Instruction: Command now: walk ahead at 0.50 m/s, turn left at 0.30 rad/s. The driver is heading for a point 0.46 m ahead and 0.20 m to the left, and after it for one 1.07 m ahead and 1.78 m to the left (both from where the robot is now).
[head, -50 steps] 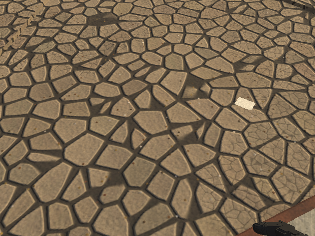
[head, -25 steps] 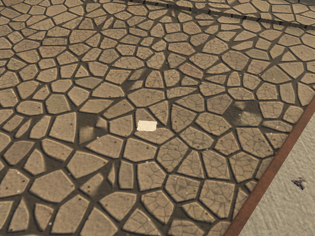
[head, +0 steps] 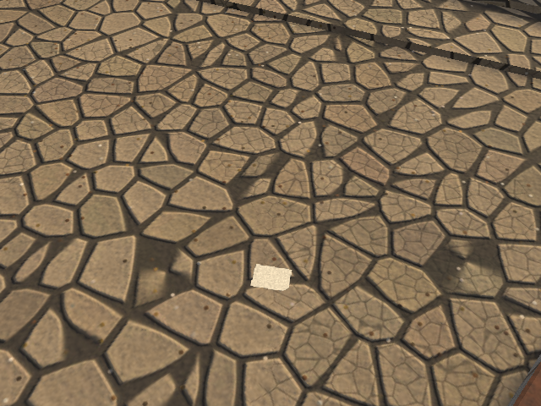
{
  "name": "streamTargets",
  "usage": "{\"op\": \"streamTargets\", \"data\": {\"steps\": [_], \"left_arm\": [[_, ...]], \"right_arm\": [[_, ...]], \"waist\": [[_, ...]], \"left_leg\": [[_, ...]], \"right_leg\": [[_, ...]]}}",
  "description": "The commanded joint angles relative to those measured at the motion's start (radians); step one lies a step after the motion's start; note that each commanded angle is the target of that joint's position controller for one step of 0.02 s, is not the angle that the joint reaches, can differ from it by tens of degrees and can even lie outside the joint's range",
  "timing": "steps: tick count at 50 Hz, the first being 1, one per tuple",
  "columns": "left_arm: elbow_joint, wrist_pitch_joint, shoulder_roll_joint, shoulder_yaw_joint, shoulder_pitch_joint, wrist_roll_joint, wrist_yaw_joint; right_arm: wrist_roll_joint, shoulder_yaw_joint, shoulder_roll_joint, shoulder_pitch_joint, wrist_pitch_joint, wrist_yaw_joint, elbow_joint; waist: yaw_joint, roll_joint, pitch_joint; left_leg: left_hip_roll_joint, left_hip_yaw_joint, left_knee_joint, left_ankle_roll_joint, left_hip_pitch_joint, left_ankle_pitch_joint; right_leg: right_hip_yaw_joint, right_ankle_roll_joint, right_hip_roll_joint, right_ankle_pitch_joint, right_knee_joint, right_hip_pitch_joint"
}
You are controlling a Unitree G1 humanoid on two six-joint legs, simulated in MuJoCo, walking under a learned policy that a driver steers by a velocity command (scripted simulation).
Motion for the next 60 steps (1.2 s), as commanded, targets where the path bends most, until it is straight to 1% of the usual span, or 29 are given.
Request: {"op": "streamTargets", "data": {"steps": [1, 2, 4, 5, 6, 7, 8, 9, 10, 12, 14, 16, 17, 19, 23, 24, 25, 26, 28, 30, 34, 42, 45, 46, 47, 49, 50, 52, 60], "left_arm": [[-0.007, 0.028, 0.164, 0.046, 0.058, -0.02, 0.041], [-0.011, 0.029, 0.164, 0.047, 0.049, -0.012, 0.035], [-0.024, 0.016, 0.151, 0.043, -0.038, -0.003, 0.008], [-0.037, -0.022, 0.092, 0.036, 0.007, 0.001, -0.01], [-0.064, -0.058, 0.112, 0.012, 0.127, -0.028, -0.032], [-0.139, -0.071, 0.169, 0.023, -0.001, -0.077, -0.029], [-0.204, -0.069, 0.165, 0.025, -0.162, -0.077, -0.01], [-0.229, -0.065, 0.167, 0.031, -0.252, -0.048, 0.005], [-0.241, -0.053, 0.155, 0.036, -0.246, -0.015, 0.018], [-0.252, -0.034, 0.117, 0.04, -0.204, 0.002, 0.017], [-0.302, -0.033, 0.15, 0.053, -0.297, 0.016, 0.028], [-0.316, -0.04, 0.092, 0.044, -0.375, 0.026, 0.022], [-0.333, -0.038, 0.082, 0.043, -0.392, 0.003, 0.018], [-0.366, -0.023, 0.122, 0.057, -0.433, -0.022, 0.017], [-0.364, -0.012, 0.185, 0.094, -0.376, 0.007, 0.01], [-0.36, -0.01, 0.215, 0.101, -0.297, 0.021, 0.015], [-0.371, 0.0, 0.223, 0.095, -0.25, 0.039, 0.015], [-0.359, 0.013, 0.246, 0.108, -0.25, 0.002, 0.002], [-0.39, 0.039, 0.158, 0.083, -0.351, 0.006, 0.007], [-0.388, 0.063, 0.156, 0.076, -0.435, 0.019, 0.009], [-0.354, 0.056, 0.199, 0.1, -0.413, 0.004, 0.011], [-0.308, 0.046, 0.26, 0.134, -0.402, -0.038, -0.004], [-0.295, 0.06, 0.213, 0.123, -0.415, -0.035, -0.007], [-0.307, 0.061, 0.143, 0.104, -0.437, -0.018, -0.015], [-0.36, 0.04, 0.12, 0.096, -0.476, -0.01, -0.02], [-0.368, -0.011, 0.232, 0.119, -0.52, -0.041, -0.033], [-0.34, -0.019, 0.238, 0.121, -0.498, -0.021, -0.034], [-0.321, -0.024, 0.22, 0.119, -0.504, 0.011, -0.035], [-0.368, -0.024, 0.144, 0.083, -0.674, -0.021, -0.062]], "right_arm": [[0.033, -0.021, -0.052, -0.213, -0.04, 0.028, -0.125], [0.017, -0.032, -0.065, -0.152, -0.036, 0.031, -0.106], [0.009, -0.074, -0.121, 0.228, -0.018, 0.013, 0.017], [-0.003, -0.092, -0.193, 0.422, -0.014, -0.005, 0.067], [0.008, -0.088, -0.217, 0.487, -0.011, -0.007, 0.096], [0.015, -0.107, -0.23, 0.498, 0.005, -0.028, 0.09], [0.01, -0.103, -0.193, 0.388, 0.016, -0.053, 0.066], [-0.014, -0.088, -0.159, 0.255, 0.013, -0.066, 0.016], [-0.027, -0.084, -0.173, 0.184, 0.006, -0.067, -0.008], [-0.025, -0.076, -0.142, 0.138, -0.009, -0.057, -0.014], [-0.012, -0.081, -0.16, 0.097, -0.017, -0.067, -0.047], [-0.007, -0.092, -0.18, 0.169, 0.0, -0.085, -0.033], [-0.003, -0.097, -0.197, 0.213, 0.012, -0.092, -0.02], [0.013, -0.101, -0.187, 0.239, 0.026, -0.102, -0.017], [0.012, -0.107, -0.12, 0.208, 0.051, -0.113, -0.068], [0.0, -0.093, -0.064, 0.22, 0.051, -0.108, -0.093], [0.002, -0.079, -0.025, 0.413, 0.047, -0.101, -0.088], [0.008, -0.08, -0.124, 0.467, 0.046, -0.087, -0.106], [0.006, -0.112, -0.209, 0.282, 0.091, -0.103, -0.124], [0.008, -0.119, -0.187, 0.248, 0.126, -0.112, -0.141], [0.0, -0.105, -0.11, 0.247, 0.113, -0.099, -0.153], [-0.003, -0.111, -0.131, 0.19, 0.093, -0.061, -0.15], [-0.003, -0.122, -0.123, 0.342, 0.09, -0.058, -0.064], [0.0, -0.137, -0.173, 0.425, 0.084, -0.068, -0.044], [-0.002, -0.154, -0.31, 0.438, 0.069, -0.069, -0.079], [-0.028, -0.132, -0.241, 0.328, 0.02, -0.072, -0.114], [-0.017, -0.122, -0.207, 0.301, 0.013, -0.075, -0.119], [-0.005, -0.112, -0.179, 0.286, 0.018, -0.084, -0.116], [0.011, -0.125, -0.192, 0.394, 0.023, -0.103, -0.064]], "waist": [[0.025, -0.041, 0.122], [0.001, -0.054, 0.079], [-0.202, -0.038, -0.073], [-0.241, 0.182, -0.214], [-0.231, 0.239, -0.45], [-0.277, 0.167, -0.479], [-0.255, 0.039, -0.314], [-0.21, -0.118, -0.194], [-0.147, -0.162, -0.126], [-0.055, -0.083, -0.023], [-0.052, -0.057, 0.08], [-0.101, -0.004, -0.002], [-0.107, 0.038, -0.042], [-0.116, 0.069, -0.05], [-0.067, 0.049, -0.091], [-0.052, -0.041, -0.178], [-0.109, -0.272, -0.312], [-0.12, -0.348, -0.419], [-0.086, -0.161, -0.242], [-0.125, -0.156, -0.114], [-0.128, -0.198, -0.102], [-0.134, -0.192, -0.081], [-0.193, -0.1, -0.053], [-0.211, 0.086, -0.023], [-0.202, 0.254, 0.053], [-0.166, 0.161, 0.11], [-0.148, 0.115, 0.09], [-0.134, 0.066, 0.048], [-0.191, 0.095, 0.063]], "left_leg": [[-0.017, 0.025, -0.057, 0.029, -0.073, -0.063], [-0.05, 0.09, -0.061, 0.038, 0.075, -0.092], [-0.072, 0.121, -0.069, 0.11, 0.542, -0.014], [0.126, -0.161, 0.106, 0.253, 0.976, 0.39], [0.337, -0.534, 0.078, 0.446, 1.263, 0.328], [0.34, -0.67, -0.076, 0.462, 1.276, -0.177], [0.294, -0.652, -0.17, 0.39, 1.116, -0.406], [0.285, -0.61, -0.215, 0.342, 0.869, -0.382], [0.278, -0.6, -0.239, 0.348, 0.634, -0.291], [0.194, -0.482, -0.258, 0.318, 0.365, -0.262], [0.037, -0.233, -0.307, 0.239, 0.101, -0.035], [-0.05, -0.121, -0.257, 0.184, 0.018, 0.055], [-0.031, -0.144, -0.241, 0.179, 0.068, 0.03], [-0.005, -0.227, -0.202, 0.153, 0.18, -0.084], [-0.048, -0.316, 0.041, 0.065, 0.294, -0.274], [-0.11, -0.246, 0.252, 0.018, 0.178, -0.514], [-0.214, -0.176, 0.553, -0.036, -0.003, -1.017], [-0.136, -0.135, 0.741, -0.055, -0.092, -0.985], [-0.064, -0.061, 0.84, -0.101, -0.164, -0.79], [-0.035, -0.027, 0.806, -0.118, -0.089, -0.708], [-0.015, 0.058, 0.596, -0.093, 0.005, -0.625], [0.001, 0.12, 0.184, 0.007, 0.246, -0.587], [-0.06, 0.168, -0.03, 0.068, 0.464, -0.589], [0.097, -0.1, -0.169, 0.138, 0.574, -0.775], [0.303, -0.587, -0.325, 0.283, 0.65, -0.998], [0.308, -0.593, -0.397, 0.282, 0.601, -0.913], [0.267, -0.484, -0.362, 0.239, 0.6, -0.758], [0.193, -0.338, -0.349, 0.188, 0.562, -0.538], [0.12, -0.222, -0.288, 0.154, 0.47, -0.348]], "right_leg": [[0.2, -0.092, -0.316, 0.917, -0.083, -0.012], [0.157, -0.068, -0.293, 1.064, -0.015, -0.039], [0.066, -0.017, -0.232, 1.192, 0.389, -0.203], [-0.022, 0.079, -0.102, 0.566, 0.887, -0.576], [0.074, 0.132, -0.067, 0.016, 1.149, -0.803], [0.107, 0.145, -0.105, 0.098, 1.096, -0.912], [0.078, 0.134, -0.15, 0.199, 1.0, -0.989], [0.075, 0.118, -0.185, 0.289, 0.9, -0.945], [0.075, 0.118, -0.196, 0.289, 0.858, -0.84], [0.11, 0.098, -0.245, 0.316, 0.723, -0.763], [0.028, 0.125, -0.219, 0.516, 0.266, -0.587], [-0.024, 0.148, -0.121, 0.799, -0.059, -0.289], [-0.004, 0.159, -0.093, 0.879, -0.136, -0.246], [0.048, 0.166, -0.081, 0.898, -0.274, -0.247], [0.101, 0.112, -0.141, 0.91, -0.409, -0.126], [0.187, 0.059, -0.29, 1.161, -0.35, 0.085], [0.436, -0.121, -0.56, 1.465, -0.285, 0.329], [0.642, -0.209, -0.668, 1.169, -0.339, 0.351], [0.459, -0.145, -0.509, 0.75, -0.421, 0.154], [0.309, -0.125, -0.424, 0.7, -0.479, -0.08], [0.184, -0.117, -0.376, 0.457, -0.583, -0.165], [0.099, -0.086, -0.443, 0.29, -0.622, -0.205], [-0.027, -0.008, -0.356, 0.165, -0.435, -0.319], [-0.149, 0.064, -0.264, 0.185, -0.103, -0.5], [-0.108, 0.101, -0.125, 0.153, 0.142, -0.844], [0.072, 0.059, -0.194, 0.347, 0.208, -0.918], [0.065, 0.065, -0.213, 0.44, 0.175, -0.876], [0.052, 0.089, -0.206, 0.575, 0.082, -0.759], [0.03, 0.114, -0.118, 0.776, -0.258, -0.505]]}}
